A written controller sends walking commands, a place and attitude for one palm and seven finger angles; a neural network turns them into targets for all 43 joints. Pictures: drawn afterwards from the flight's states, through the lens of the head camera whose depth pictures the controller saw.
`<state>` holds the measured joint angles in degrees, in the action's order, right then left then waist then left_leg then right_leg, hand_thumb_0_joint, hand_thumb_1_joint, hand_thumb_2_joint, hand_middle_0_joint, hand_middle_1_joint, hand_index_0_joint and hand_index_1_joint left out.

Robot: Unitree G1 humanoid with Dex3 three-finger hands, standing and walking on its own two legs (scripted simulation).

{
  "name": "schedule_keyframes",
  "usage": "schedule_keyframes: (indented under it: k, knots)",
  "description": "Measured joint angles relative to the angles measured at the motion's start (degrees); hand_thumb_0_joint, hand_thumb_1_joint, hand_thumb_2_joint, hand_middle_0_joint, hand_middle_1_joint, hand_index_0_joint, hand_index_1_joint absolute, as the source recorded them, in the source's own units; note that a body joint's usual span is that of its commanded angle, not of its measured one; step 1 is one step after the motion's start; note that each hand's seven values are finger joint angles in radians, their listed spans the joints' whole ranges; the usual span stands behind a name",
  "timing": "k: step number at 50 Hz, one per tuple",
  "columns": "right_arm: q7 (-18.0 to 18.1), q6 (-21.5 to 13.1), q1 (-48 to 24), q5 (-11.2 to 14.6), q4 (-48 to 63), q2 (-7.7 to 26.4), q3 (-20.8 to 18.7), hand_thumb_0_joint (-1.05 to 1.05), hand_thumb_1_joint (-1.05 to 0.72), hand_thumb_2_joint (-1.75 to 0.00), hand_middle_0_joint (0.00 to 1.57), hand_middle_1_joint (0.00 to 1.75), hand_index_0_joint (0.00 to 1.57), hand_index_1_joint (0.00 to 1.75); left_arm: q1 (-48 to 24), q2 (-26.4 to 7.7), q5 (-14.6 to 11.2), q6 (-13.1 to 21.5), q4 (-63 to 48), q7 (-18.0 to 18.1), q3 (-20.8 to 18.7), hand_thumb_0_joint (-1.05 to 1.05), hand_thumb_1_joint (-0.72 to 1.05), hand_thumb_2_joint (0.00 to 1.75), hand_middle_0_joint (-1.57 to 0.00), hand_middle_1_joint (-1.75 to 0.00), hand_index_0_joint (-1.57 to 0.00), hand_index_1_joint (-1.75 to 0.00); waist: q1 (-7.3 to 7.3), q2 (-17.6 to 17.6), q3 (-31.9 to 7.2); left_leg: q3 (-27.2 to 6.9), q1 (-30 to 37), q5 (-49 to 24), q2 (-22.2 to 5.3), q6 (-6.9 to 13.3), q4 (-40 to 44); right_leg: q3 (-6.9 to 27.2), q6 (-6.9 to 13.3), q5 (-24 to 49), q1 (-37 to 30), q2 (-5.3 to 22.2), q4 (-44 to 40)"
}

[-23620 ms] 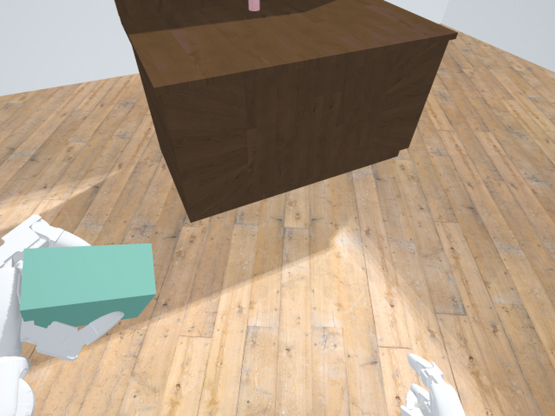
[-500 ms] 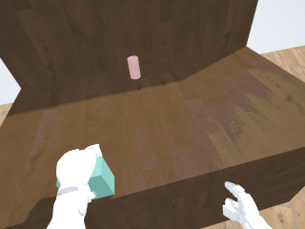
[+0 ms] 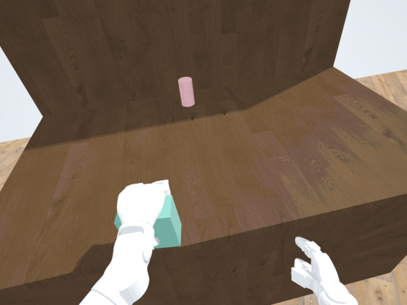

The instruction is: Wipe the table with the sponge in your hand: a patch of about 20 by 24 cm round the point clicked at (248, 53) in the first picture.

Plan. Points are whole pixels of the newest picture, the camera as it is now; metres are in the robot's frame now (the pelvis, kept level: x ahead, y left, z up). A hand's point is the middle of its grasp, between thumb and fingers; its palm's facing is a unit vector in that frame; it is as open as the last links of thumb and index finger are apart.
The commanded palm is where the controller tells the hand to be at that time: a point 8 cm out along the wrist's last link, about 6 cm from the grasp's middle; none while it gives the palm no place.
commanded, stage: wipe forward along the third lane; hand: left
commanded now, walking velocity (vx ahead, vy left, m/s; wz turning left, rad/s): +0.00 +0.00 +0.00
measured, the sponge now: (153, 228) +0.27 +0.17 +0.01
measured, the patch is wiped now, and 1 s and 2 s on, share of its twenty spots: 0.60 0.70 0.90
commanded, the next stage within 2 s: wipe back along the third lane in 1.72 s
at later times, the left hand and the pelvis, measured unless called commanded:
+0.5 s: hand (161, 197) +0.33 +0.16 +0.05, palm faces +0.00 -0.08 -1.00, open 10.0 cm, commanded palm +0.30 +0.17 +0.09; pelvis +0.00 -0.02 +0.00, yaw -1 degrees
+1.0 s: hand (160, 181) +0.37 +0.18 +0.05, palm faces -0.04 -0.03 -1.00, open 10.0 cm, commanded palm +0.35 +0.18 +0.09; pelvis +0.01 -0.03 +0.00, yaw -1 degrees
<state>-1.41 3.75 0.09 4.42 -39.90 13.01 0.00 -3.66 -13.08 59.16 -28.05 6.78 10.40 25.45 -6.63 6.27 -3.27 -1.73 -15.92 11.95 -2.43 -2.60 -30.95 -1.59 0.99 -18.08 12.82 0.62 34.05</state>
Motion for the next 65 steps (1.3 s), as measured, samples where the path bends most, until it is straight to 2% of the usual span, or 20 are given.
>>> schedule_keyframes:
  k: [4, 9, 15, 28, 34, 45, 54, 65]
  knots:
    - [-0.15, 0.05, -0.57, 0.09, -0.25, -0.27, 0.42, 0.01, -0.91, -0.9, 0.2, 0.3, 0.19, 0.3, -2.77, 1.3, -0.48, -0.79, 3.01, 0.26, 1.24, -0.02, -0.5, 1.06, -0.72, -1.38, -0.75, -1.33, 0.21, -0.07, -0.11, -0.09, 0.06, -0.29, -0.18, -0.06, 0.25, -0.07, 0.23, 0.12, 0.14, -0.2, 0.15]
    - [-0.04, 0.46, -0.93, -0.04, -0.46, -0.46, 0.78, 0.01, -0.91, -0.9, 0.2, 0.3, 0.2, 0.3, -5.03, 2.4, -1.12, -1.01, 6.47, 0.71, 0.75, -0.02, -0.51, 1.06, -0.73, -1.38, -0.76, -1.33, 0.51, -0.18, -0.48, 0.01, -0.05, -0.47, -0.51, -0.11, 0.54, 0.05, 0.59, 0.17, 0.58, -0.55, 0.34]
    - [1.2, 1.13, -0.62, -0.17, -1.3, 0.0, 1.07, 0.01, -0.91, -0.9, 0.2, 0.3, 0.2, 0.3, -7.73, 2.88, -1.57, -1.16, 10.71, 0.76, -1.36, -0.02, -0.51, 1.06, -0.74, -1.37, -0.77, -1.32, 0.83, -0.72, -0.76, -0.08, -0.3, -0.43, -0.9, 0.35, 0.9, -0.01, 1.04, 0.23, 0.99, -1.01, 0.16]
    - [3.58, 2.73, 2.54, -0.11, -1.35, 2.09, 0.47, 0.01, -0.91, -0.9, 0.2, 0.3, 0.2, 0.3, -12.74, 1.61, -1.71, -0.76, 17.09, -0.51, -6.48, -0.02, -0.52, 1.07, -0.75, -1.36, -0.78, -1.31, 2.42, -1.51, -1.91, -0.2, -2.88, 0.22, -1.48, 1.11, 0.52, 0.01, 1.73, -0.24, 3.71, -1.75, 0.58]
    - [4.51, 2.89, 3.81, -0.11, -1.45, 2.56, 0.12, 0.01, -0.91, -0.9, 0.2, 0.3, 0.2, 0.3, -14.86, 0.83, -1.58, 0.59, 19.42, -1.39, -7.68, -0.01, -0.54, 1.09, -0.76, -1.35, -0.79, -1.3, 2.81, -1.39, -2.2, -0.41, -4.25, 0.63, -1.48, 1.25, -0.09, -0.12, 1.86, -0.69, 5.04, -1.8, 1.22]
    - [5.25, 2.8, 4.84, -0.05, -1.8, 1.6, 0.44, 0.01, -0.91, -0.9, 0.2, 0.3, 0.2, 0.3, -18.94, -0.52, -2.0, 3.38, 24.71, -0.64, -10.36, 0.0, -0.54, 1.09, -0.76, -1.35, -0.79, -1.3, 3.6, -1.67, -2.57, -0.67, -6.08, 0.88, -1.72, 1.32, -0.63, -0.23, 2.04, -0.78, 6.79, -2.12, 1.54]
    - [5.33, 3.03, 5.7, 0.06, -1.49, 1.62, 0.34, 0.01, -0.91, -0.9, 0.2, 0.3, 0.2, 0.3, -22.19, -1.31, -2.39, 4.13, 29.18, -0.13, -11.64, 0.0, -0.54, 1.09, -0.75, -1.36, -0.79, -1.31, 4.59, -1.84, -2.89, -0.79, -7.46, 0.92, -1.76, 1.13, -1.03, -0.25, 1.89, -0.59, 7.92, -2.2, 1.45]
    - [5.2, 3.33, 6.71, -0.13, -1.68, 1.85, -0.02, 0.01, -0.91, -0.9, 0.2, 0.3, 0.2, 0.3, -25.91, -1.99, -1.73, 6.29, 34.12, 1.09, -13.43, 0.0, -0.54, 1.09, -0.76, -1.35, -0.79, -1.31, 5.47, -2.2, -3.13, -0.77, -9.14, 0.96, -1.61, 0.78, -1.81, -0.11, 1.43, -0.34, 9.33, -2.04, 1.6]
